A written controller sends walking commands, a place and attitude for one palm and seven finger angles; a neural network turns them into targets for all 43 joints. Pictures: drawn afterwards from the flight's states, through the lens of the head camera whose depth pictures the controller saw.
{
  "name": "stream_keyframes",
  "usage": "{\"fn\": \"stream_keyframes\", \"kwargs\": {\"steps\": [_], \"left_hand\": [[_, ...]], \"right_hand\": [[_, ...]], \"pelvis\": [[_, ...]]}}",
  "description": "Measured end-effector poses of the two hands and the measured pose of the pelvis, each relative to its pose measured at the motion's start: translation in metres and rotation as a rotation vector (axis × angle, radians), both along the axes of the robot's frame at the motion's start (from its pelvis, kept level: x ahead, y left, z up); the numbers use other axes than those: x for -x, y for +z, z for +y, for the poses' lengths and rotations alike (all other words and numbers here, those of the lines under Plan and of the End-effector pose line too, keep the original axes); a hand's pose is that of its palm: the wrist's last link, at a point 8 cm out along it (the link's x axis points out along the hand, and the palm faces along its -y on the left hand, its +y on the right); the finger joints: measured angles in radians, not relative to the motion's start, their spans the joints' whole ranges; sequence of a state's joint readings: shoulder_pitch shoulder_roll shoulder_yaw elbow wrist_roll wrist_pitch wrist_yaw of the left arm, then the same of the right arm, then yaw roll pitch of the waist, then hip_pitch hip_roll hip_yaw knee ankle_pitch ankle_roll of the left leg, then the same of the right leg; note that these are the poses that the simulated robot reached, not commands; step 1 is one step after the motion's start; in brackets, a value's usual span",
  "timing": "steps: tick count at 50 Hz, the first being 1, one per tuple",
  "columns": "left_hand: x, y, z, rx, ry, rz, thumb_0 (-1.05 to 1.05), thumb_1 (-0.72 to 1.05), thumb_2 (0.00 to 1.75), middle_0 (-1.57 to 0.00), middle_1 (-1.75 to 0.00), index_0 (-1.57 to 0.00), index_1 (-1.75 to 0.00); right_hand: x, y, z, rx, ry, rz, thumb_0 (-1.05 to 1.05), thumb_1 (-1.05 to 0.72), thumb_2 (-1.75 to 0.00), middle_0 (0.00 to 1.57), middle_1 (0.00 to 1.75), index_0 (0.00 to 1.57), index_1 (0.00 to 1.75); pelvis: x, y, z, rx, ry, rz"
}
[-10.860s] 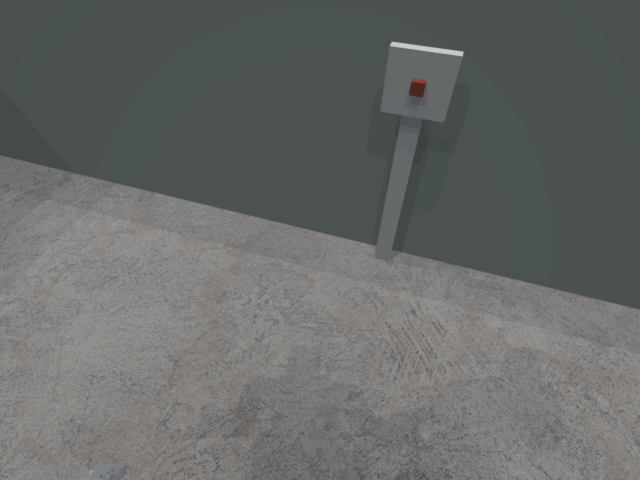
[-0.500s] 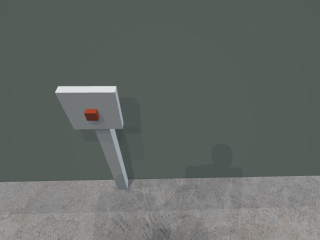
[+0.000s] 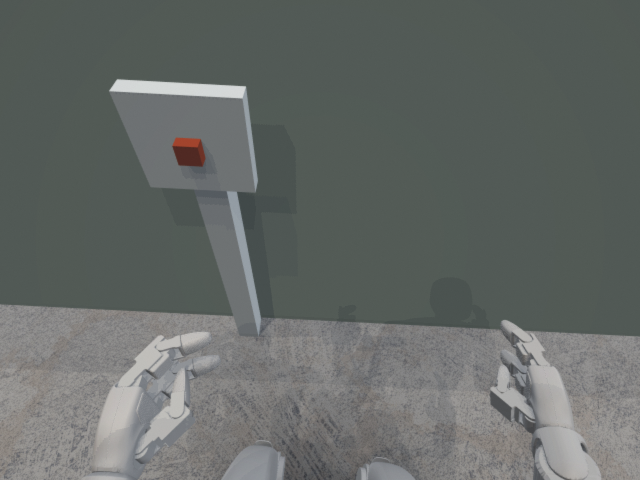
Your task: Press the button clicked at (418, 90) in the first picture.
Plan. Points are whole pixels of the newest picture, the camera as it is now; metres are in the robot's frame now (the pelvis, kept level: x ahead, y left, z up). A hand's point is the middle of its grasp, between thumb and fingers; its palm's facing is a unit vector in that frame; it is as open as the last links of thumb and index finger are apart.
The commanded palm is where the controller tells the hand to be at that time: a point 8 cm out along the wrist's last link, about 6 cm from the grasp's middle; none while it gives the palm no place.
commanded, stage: raise the hand and make a fist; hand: left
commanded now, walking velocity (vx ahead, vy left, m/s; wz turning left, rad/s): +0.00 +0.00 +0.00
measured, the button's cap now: (190, 150) +0.54 +0.26 +0.08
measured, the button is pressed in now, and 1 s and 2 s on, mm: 0 0 0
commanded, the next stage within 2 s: aim a knuckle at the button in 1.58 s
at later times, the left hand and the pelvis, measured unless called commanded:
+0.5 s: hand (151, 387) +0.20 +0.20 +0.05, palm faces +0.06 -1.00 -0.04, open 3.1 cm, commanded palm +0.17 +0.26 +0.05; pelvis -0.01 +0.02 +0.00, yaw +0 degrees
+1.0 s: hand (127, 362) +0.22 +0.23 +0.07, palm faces +0.06 -1.00 -0.05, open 3.1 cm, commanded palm +0.20 +0.29 +0.07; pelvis +0.01 +0.03 +0.01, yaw +1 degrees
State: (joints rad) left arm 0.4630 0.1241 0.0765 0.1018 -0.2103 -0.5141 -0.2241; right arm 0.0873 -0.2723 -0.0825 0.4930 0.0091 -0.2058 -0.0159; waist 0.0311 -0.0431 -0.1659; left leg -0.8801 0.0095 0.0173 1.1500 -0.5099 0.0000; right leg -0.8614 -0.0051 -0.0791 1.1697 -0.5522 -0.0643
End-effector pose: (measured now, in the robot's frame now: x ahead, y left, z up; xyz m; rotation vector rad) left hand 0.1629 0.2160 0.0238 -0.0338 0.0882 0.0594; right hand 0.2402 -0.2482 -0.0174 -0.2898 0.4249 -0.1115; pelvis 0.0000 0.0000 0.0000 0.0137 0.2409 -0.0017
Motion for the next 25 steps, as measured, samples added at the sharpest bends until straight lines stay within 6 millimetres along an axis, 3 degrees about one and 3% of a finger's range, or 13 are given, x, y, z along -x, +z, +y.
{"fn": "stream_keyframes", "kwargs": {"steps": [2,5,8,12,19,25], "left_hand": [[0.012,-0.005,0.009,-0.02,0.052,0.022,0.01,0.9,0.89,-0.6,-0.74,-0.6,-0.73],[0.018,0.005,0.019,-0.057,0.082,-0.035,0.02,0.9,0.9,-0.68,-0.83,-0.68,-0.82],[0.009,0.019,0.02,-0.072,0.036,-0.106,0.02,0.9,0.9,-0.76,-0.91,-0.76,-0.91],[-0.011,0.02,0.016,-0.056,-0.059,-0.073,0.02,0.9,0.9,-0.87,-1.03,-0.87,-1.03],[-0.02,0.022,0.027,-0.051,-0.021,0.02,0.02,0.9,0.9,-1.06,-1.24,-1.06,-1.24],[-0.017,0.031,0.037,-0.077,-0.002,-0.036,0.02,0.9,0.9,-1.2,-1.4,-1.2,-1.39]], "right_hand": [[-0.003,-0.005,0.01,-0.006,0.028,-0.007,0.01,-0.91,-0.9,0.19,0.3,0.2,0.3],[0.004,-0.02,0.028,-0.025,0.064,0.024,0.01,-0.91,-0.9,0.19,0.3,0.2,0.3],[0.023,-0.039,0.042,-0.056,0.08,0.091,0.01,-0.91,-0.9,0.2,0.3,0.2,0.3],[0.059,-0.06,0.051,-0.101,0.044,0.203,0.01,-0.91,-0.9,0.2,0.3,0.2,0.3],[0.114,-0.066,0.039,-0.106,-0.088,0.33,0.02,-0.9,-0.9,0.2,0.3,0.21,0.3],[0.122,-0.059,0.021,-0.04,-0.122,0.337,0.02,-0.9,-0.9,0.2,0.3,0.2,0.3]], "pelvis": [[0.004,-0.006,-0.002,0.013,0.011,0.003],[0.009,-0.012,-0.004,0.033,0.026,0.005],[0.014,-0.014,-0.003,0.051,0.036,0.007],[0.018,-0.011,-0.001,0.057,0.034,0.01],[0.014,0.002,0.009,0.047,0.012,0.007],[0.011,0.004,0.018,0.048,0.01,0.012]]}}
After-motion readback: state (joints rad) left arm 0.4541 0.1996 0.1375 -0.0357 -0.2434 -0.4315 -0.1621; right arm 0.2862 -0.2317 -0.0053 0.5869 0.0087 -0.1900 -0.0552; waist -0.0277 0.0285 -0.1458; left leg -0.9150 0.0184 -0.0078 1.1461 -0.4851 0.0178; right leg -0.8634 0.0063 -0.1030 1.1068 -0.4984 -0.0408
